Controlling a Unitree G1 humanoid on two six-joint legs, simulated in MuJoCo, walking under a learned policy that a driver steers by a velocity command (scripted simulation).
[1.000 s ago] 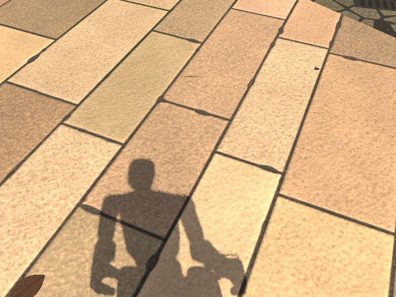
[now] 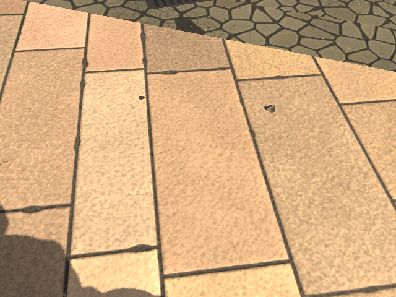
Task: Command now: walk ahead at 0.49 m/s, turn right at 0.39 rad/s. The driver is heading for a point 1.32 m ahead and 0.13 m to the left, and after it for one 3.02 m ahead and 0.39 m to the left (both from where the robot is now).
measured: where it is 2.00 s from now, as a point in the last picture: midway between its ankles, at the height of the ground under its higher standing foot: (210, 194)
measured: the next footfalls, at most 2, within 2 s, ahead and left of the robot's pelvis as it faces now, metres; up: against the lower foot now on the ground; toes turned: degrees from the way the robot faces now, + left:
right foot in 0.28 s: +0.29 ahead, -0.12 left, +0.00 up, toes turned -7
left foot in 0.80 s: +0.61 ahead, +0.05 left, +0.00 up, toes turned +2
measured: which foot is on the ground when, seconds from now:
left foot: down 0.00-0.28, up 0.30-0.78, down 0.80-1.00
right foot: up 0.00-0.26, down 0.28-0.82, up 0.84-1.00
